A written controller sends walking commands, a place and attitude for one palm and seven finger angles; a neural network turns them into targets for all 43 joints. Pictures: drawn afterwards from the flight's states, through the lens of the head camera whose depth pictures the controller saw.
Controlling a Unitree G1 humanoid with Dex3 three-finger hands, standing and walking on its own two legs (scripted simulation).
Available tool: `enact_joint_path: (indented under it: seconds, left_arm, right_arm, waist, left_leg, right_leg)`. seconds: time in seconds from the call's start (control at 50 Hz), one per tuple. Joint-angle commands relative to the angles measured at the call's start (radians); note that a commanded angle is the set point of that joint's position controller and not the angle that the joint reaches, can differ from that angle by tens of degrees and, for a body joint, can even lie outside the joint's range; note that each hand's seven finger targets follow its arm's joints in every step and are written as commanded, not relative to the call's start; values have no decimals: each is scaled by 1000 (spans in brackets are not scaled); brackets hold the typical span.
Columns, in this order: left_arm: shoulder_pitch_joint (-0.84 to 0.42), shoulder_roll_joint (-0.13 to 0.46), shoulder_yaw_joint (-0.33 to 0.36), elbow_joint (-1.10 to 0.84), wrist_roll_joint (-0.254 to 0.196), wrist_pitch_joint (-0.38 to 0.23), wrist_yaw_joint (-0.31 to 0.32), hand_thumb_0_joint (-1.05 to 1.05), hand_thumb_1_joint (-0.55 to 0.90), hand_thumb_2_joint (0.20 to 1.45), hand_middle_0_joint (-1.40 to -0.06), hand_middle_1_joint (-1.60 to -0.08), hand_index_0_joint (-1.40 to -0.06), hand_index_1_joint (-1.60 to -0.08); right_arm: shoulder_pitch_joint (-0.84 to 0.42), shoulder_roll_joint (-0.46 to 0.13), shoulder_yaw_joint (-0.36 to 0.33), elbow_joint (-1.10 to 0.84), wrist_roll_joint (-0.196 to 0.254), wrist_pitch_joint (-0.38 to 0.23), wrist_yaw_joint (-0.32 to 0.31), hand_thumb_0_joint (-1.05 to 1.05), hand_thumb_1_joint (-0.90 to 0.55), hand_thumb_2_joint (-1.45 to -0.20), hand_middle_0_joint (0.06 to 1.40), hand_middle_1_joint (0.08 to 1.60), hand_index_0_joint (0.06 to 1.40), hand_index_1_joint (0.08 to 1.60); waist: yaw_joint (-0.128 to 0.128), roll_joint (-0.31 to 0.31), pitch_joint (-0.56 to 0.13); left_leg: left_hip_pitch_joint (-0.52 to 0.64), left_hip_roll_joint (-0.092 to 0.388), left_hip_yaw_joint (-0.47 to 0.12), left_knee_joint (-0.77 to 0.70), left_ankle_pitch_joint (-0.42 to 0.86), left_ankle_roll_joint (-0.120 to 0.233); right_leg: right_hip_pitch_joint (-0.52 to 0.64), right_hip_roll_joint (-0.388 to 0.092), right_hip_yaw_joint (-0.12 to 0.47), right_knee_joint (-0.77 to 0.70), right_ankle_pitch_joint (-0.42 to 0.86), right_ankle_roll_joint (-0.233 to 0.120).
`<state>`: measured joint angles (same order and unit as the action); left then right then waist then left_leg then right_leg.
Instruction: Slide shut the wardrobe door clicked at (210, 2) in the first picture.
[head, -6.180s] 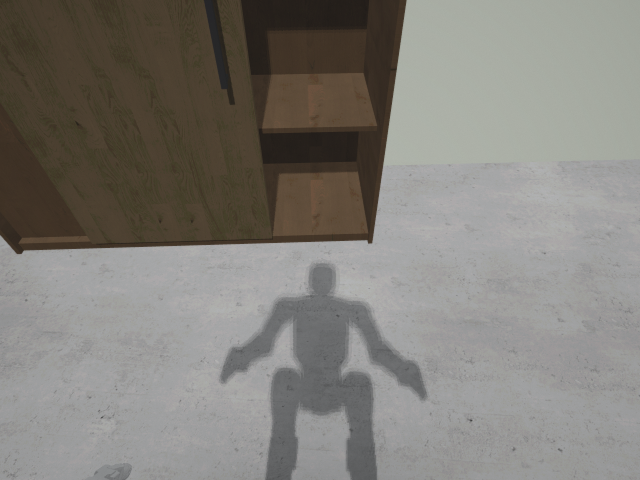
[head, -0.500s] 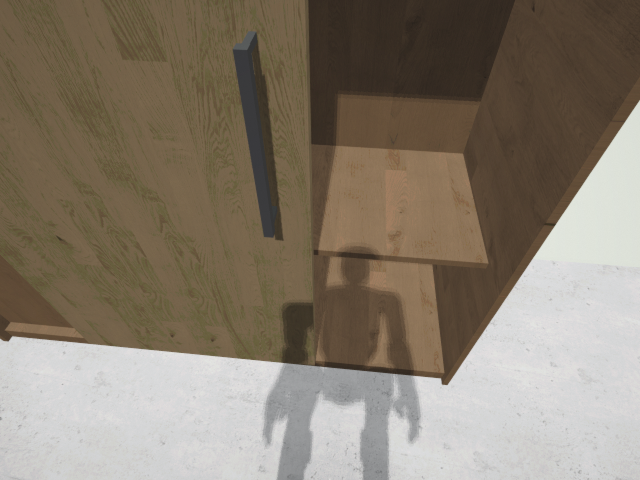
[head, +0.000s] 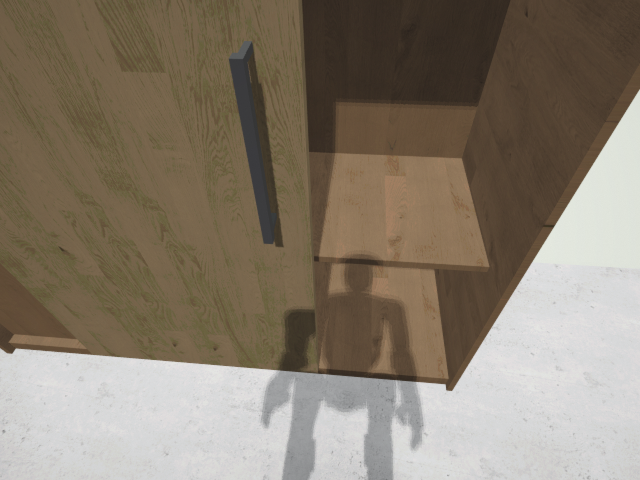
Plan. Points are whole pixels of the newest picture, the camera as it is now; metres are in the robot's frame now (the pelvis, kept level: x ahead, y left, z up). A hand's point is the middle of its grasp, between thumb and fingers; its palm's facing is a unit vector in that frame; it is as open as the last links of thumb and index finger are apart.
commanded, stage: look again from close up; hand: left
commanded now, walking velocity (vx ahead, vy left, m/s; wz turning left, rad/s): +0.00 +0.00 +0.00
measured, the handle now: (259, 158) +0.53 +0.12 +0.13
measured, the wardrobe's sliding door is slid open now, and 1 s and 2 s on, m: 0.41 0.41 0.41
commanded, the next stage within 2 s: raise the hand with hooked fingers in 0.64 s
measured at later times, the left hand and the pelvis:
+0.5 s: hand out of the picture +0.00 +0.16 -0.17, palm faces +0.05 -0.98 -0.19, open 7.4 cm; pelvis +0.01 -0.01 +0.00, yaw +1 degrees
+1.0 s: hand (194, 406) +0.20 +0.17 +0.01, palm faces +0.12 -0.99 -0.03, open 7.8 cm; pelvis -0.01 -0.01 -0.03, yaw +1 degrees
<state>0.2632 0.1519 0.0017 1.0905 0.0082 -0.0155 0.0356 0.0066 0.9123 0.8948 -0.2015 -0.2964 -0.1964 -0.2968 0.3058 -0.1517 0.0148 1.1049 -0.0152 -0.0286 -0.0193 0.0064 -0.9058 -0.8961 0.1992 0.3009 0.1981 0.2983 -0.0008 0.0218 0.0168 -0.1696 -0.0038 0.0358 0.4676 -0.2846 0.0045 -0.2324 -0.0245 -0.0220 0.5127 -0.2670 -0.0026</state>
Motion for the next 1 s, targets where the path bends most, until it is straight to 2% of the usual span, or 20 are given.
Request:
enact_joint_path:
  seconds: [0.0, 0.24, 0.28, 0.42, 0.6, 0.68, 0.7, 0.72, 0.74, 0.76, 0.78, 0.8, 0.82, 0.84, 0.86, 0.88, 0.9, 0.92, 0.94, 0.98]
  left_arm:
    - [63, 107, 15, -26, 2, -17, -1, 0, 900, 900, -200, -300, -200, -300]
    - [74, 104, 13, -10, 2, -17, -1, 0, 900, 900, -200, -300, -200, -300]
    - [79, 103, 12, -7, 3, -19, -1, 0, 900, 900, -200, -300, -200, -300]
    - [85, 98, 12, -6, 3, -17, -1, 0, 900, 900, -200, -300, -200, -300]
    - [90, 96, 13, -4, 2, -16, -2, 0, 900, 900, -200, -300, -200, -300]
    - [94, 94, 14, -7, 1, -17, -1, 0, 900, 900, -200, -300, -200, -300]
    - [90, 91, 14, -4, 1, -15, -1, 0, 900, 900, -200, -300, -200, -300]
    - [189, 124, 20, 39, 8, -32, 41, 0, 900, 900, -200, -300, -200, -300]
    - [-576, 310, 69, -1537, -229, -255, 10, 0, 877, 890, -202, -315, -202, -315]
    - [-169, 274, 127, -1277, -134, -202, 65, 0, 853, 880, -203, -330, -203, -330]
    - [169, -31, -49, -983, -141, -69, 77, 0, 830, 870, -205, -345, -205, -345]
    - [142, -84, -69, -1027, -183, -35, 55, 0, 807, 860, -207, -360, -207, -360]
    - [-13, -8, -46, -1200, -197, -102, 41, 0, 783, 850, -208, -375, -208, -375]
    - [15, 64, 32, -1188, -189, -154, 23, 0, 760, 840, -210, -390, -210, -390]
    - [57, 65, 60, -1138, -186, -203, -4, 0, 737, 830, -212, -405, -212, -405]
    - [119, 25, 60, -1051, -190, -256, -49, 0, 713, 820, -213, -420, -213, -420]
    - [235, 31, 100, -939, -195, -306, -108, 0, 690, 810, -215, -435, -215, -435]
    - [314, 10, 108, -923, -211, -376, -169, 0, 667, 800, -217, -450, -217, -450]
    - [359, 25, 130, -927, -221, -444, -233, 0, 643, 790, -218, -465, -218, -465]
    - [342, 115, 208, -946, -235, -568, -362, 0, 597, 770, -222, -495, -222, -495]
  right_arm:
    - [48, -87, -14, -24, 2, -11, -10, 0, -900, -900, 200, 300, 200, 300]
    - [32, -93, -13, -10, 4, -10, -14, 0, -900, -900, 200, 300, 200, 300]
    - [33, -93, -12, -8, 4, -11, -14, 0, -900, -900, 200, 300, 200, 300]
    - [30, -85, -12, 1, 4, -6, -14, 0, -900, -900, 200, 300, 200, 300]
    - [43, -75, -11, 6, 4, -6, -16, 0, -900, -900, 200, 300, 200, 300]
    - [52, -77, -12, 8, 3, -8, -16, 0, -900, -900, 200, 300, 200, 300]
    - [50, -72, -11, 12, 4, -7, -17, 0, -900, -900, 200, 300, 200, 300]
    - [-92, -113, -28, -63, 15, -7, -7, 0, -900, -900, 200, 300, 200, 300]
    - [-53, -287, -42, -425, 62, -165, -56, 0, -900, -900, 200, 300, 200, 300]
    - [-137, -187, -29, -359, 43, -246, -94, 0, -900, -900, 200, 300, 200, 300]
    - [-115, -132, -32, -340, 66, -272, -92, 0, -900, -900, 200, 300, 200, 300]
    - [-74, -168, -52, -347, 81, -289, -87, 0, -900, -900, 200, 300, 200, 300]
    - [-119, -199, -48, -427, 75, -321, -88, 0, -900, -900, 200, 300, 200, 300]
    - [-103, -217, -68, -444, 54, -339, -90, 0, -900, -900, 200, 300, 200, 300]
    - [-99, -219, -74, -468, 36, -347, -88, 0, -900, -900, 200, 300, 200, 300]
    - [-109, -208, -79, -492, 25, -354, -79, 0, -900, -900, 200, 300, 200, 300]
    - [-116, -202, -92, -517, 29, -357, -60, 0, -900, -900, 200, 300, 200, 300]
    - [-119, -193, -97, -548, 25, -358, -41, 0, -900, -900, 200, 300, 200, 300]
    - [-140, -193, -106, -579, 22, -355, -23, 0, -900, -900, 200, 300, 200, 300]
    - [-173, -205, -119, -635, 25, -344, 1, 0, -900, -900, 200, 300, 200, 300]
  waist:
    - [4, -23, 41]
    - [0, -10, 23]
    - [1, -27, 16]
    - [3, -23, 47]
    - [5, -32, 34]
    - [5, -13, 17]
    - [7, -22, 32]
    - [65, -98, 89]
    - [-96, 113, -418]
    - [9, 244, -415]
    - [-20, 144, -211]
    - [-30, 66, -103]
    - [-64, -1, -9]
    - [-66, -99, -54]
    - [-59, -177, -55]
    - [-37, -241, -20]
    - [13, -214, -6]
    - [39, -230, -57]
    - [59, -222, -93]
    - [54, -155, -150]
  left_leg:
    - [-68, 88, -80, -102, 143, 29]
    - [-33, 91, -74, -97, 175, 22]
    - [-27, 92, -73, -94, 186, 22]
    - [-42, 88, -69, -98, 156, 18]
    - [-41, 91, -72, -101, 162, 18]
    - [-29, 94, -73, -100, 193, 17]
    - [-39, 95, -77, -106, 185, 18]
    - [-127, 96, -20, 120, 118, -18]
    - [150, -4, -22, -40, 231, 31]
    - [147, 17, 6, -38, 333, 35]
    - [17, 24, -12, -20, 306, 23]
    - [-56, 22, -34, -14, 234, 9]
    - [-94, 14, -61, 10, 145, 20]
    - [-118, 0, -48, 46, 80, 25]
    - [-178, -5, -47, 87, 45, 25]
    - [-254, -12, -45, 129, 22, 21]
    - [-319, -21, -41, 161, 16, 6]
    - [-366, -23, -35, 207, 33, -3]
    - [-409, -28, -23, 255, 47, -8]
    - [-489, -38, -7, 351, 49, -12]
  right_leg:
    - [33, -75, 75, -89, 149, -35]
    - [43, -80, 80, -101, 201, -35]
    - [51, -82, 79, -102, 221, -35]
    - [38, -82, 80, -123, 182, -35]
    - [58, -79, 73, -127, 187, -37]
    - [66, -79, 68, -115, 214, -38]
    - [65, -75, 63, -116, 203, -37]
    - [42, -148, 144, -136, 612, -1]
    - [152, -63, 89, -52, 424, -19]
    - [141, -1, 20, 4, 250, -46]
    - [35, 4, -39, -14, 192, -29]
    - [-38, 4, -68, -25, 138, -19]
    - [-104, 9, -63, -27, 75, -13]
    - [-157, 18, -64, -26, -14, -7]
    - [-211, 19, -72, -1, -72, -1]
    - [-266, 21, -72, 31, -118, 2]
    - [-275, 19, -64, 70, -131, -11]
    - [-268, 18, -64, 140, -90, -18]
    - [-266, 17, -50, 192, -35, -22]
    - [-271, 2, -6, 266, 41, -28]
